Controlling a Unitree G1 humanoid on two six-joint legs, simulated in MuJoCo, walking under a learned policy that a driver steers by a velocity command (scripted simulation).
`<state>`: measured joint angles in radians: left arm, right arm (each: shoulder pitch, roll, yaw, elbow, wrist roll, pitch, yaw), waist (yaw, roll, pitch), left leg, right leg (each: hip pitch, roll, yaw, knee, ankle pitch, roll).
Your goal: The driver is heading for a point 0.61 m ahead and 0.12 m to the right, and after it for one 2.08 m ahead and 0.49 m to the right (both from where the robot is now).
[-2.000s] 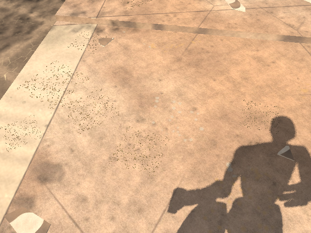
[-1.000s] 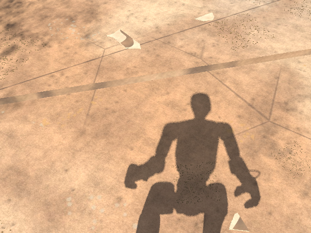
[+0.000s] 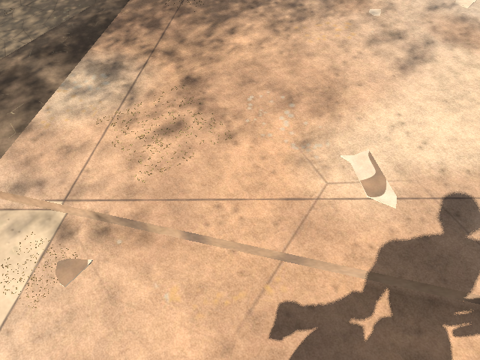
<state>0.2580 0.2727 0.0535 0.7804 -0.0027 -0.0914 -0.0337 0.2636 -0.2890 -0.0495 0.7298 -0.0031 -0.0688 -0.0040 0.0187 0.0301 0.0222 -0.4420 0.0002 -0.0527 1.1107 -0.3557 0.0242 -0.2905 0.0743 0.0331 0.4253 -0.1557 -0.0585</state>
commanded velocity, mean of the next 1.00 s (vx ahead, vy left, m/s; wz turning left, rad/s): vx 0.50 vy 0.00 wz -0.42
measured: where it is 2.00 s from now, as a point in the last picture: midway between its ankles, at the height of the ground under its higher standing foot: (348, 187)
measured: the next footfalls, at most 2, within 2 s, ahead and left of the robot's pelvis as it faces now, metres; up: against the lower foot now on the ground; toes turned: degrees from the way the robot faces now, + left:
left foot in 0.30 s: +0.33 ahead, +0.13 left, +0.00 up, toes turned -13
right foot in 0.80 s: +0.51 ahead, -0.22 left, +0.00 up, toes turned -29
